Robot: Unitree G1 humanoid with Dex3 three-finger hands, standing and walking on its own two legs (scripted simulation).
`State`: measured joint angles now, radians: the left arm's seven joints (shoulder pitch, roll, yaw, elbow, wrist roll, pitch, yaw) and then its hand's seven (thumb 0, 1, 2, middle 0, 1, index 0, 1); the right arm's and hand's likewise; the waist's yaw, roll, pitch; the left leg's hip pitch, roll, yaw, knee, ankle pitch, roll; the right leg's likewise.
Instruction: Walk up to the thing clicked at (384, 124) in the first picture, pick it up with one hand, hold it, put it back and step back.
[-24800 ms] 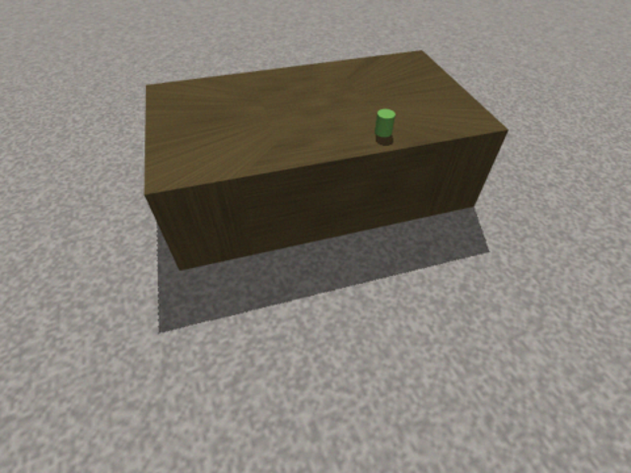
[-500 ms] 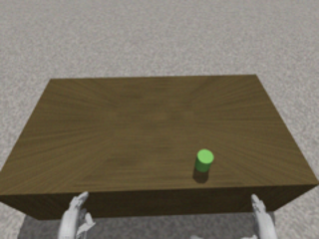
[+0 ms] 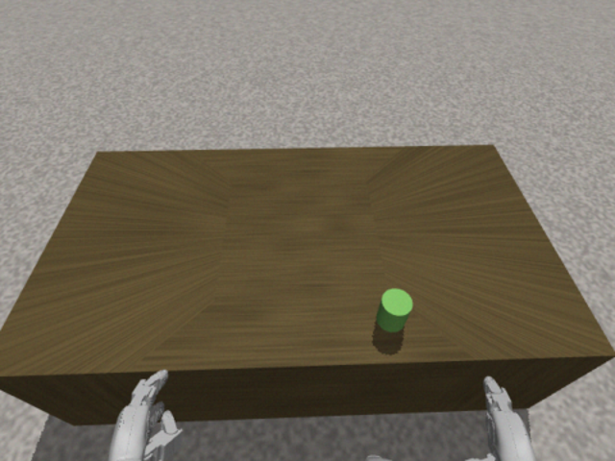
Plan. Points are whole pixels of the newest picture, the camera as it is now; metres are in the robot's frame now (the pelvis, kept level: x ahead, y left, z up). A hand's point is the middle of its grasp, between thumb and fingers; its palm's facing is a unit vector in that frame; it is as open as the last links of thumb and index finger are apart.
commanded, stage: home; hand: right
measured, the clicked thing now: (393, 310) +0.46 -0.17 -0.27
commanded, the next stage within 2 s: stand in 0.26 s
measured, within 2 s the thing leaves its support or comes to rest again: neither
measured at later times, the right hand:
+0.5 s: hand out of the picture +0.13 -0.23 -0.11, palm faces -0.03 +0.94 -0.35, open 16.6 cm
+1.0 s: hand out of the picture +0.05 -0.25 -0.11, palm faces -0.03 +0.93 -0.35, open 7.7 cm
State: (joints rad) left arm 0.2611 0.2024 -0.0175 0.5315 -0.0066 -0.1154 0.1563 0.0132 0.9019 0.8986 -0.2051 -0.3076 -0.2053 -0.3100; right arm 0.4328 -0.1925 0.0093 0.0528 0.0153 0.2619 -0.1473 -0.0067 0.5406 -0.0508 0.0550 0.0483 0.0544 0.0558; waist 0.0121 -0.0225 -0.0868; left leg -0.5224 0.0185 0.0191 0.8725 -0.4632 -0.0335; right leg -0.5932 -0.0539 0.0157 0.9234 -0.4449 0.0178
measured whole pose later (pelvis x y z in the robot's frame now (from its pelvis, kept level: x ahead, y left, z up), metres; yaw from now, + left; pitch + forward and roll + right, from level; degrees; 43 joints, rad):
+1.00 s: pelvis +0.00 -0.01 +0.05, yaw +0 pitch -3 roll +0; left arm 0.14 0.31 0.01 1.10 0.02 0.00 0.00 0.01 0.91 0.89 -0.20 -0.30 -0.20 -0.31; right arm 0.21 -0.32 0.01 1.07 -0.02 -0.01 -0.03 0.01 -0.84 -0.89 0.20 0.30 0.20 0.30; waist -0.01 0.00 0.04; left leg -0.14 0.06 0.00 0.46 -0.27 -0.05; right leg -0.18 0.00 -0.03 0.46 -0.23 0.00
